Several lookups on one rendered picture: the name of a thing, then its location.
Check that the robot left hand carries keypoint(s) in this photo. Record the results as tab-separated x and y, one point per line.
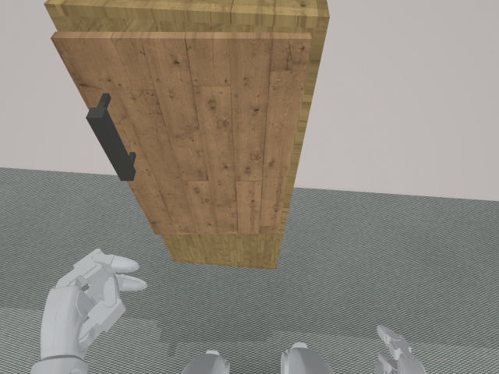
63	331

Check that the left robot forearm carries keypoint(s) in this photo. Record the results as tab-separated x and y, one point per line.
60	364

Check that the handle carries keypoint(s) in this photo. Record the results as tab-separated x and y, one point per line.
107	135

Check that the right robot shin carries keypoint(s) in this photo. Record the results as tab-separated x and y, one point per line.
299	345

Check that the robot right hand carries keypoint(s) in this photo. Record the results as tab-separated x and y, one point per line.
401	351

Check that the right robot thigh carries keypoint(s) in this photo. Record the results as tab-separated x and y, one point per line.
303	361

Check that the cupboard door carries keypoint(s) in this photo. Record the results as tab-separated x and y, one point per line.
211	117

